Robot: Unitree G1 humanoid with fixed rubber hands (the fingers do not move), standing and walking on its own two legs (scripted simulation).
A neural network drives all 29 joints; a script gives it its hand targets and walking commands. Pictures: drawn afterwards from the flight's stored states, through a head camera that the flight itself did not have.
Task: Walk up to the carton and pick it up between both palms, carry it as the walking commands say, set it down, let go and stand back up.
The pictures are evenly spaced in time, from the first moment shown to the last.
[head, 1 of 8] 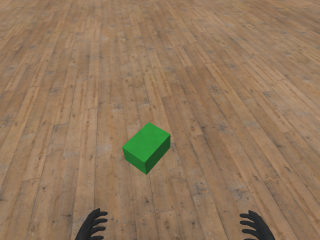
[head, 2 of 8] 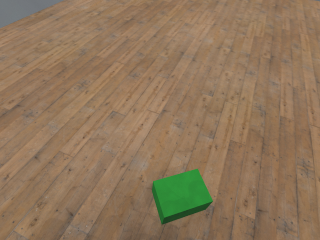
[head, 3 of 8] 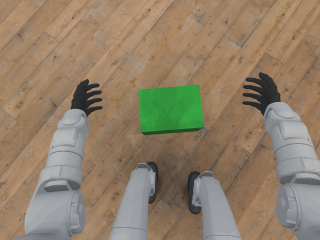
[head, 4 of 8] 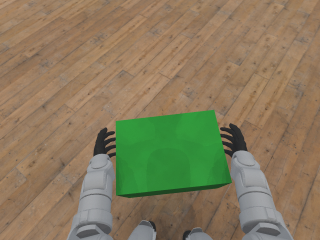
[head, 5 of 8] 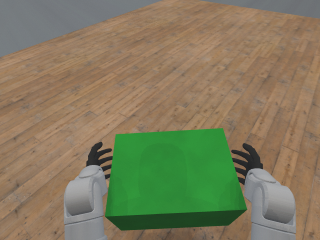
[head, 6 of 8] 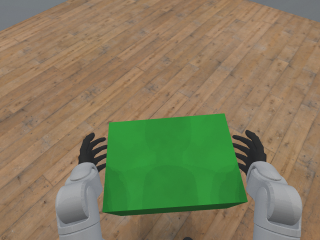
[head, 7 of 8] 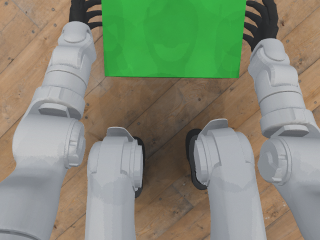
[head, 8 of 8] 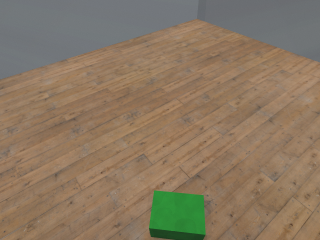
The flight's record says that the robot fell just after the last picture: no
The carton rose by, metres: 0.70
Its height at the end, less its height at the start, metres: +0.00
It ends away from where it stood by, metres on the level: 2.37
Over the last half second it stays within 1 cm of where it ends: yes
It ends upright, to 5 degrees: yes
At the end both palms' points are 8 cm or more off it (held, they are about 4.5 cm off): yes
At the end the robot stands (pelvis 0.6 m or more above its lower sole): yes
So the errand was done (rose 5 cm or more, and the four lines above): yes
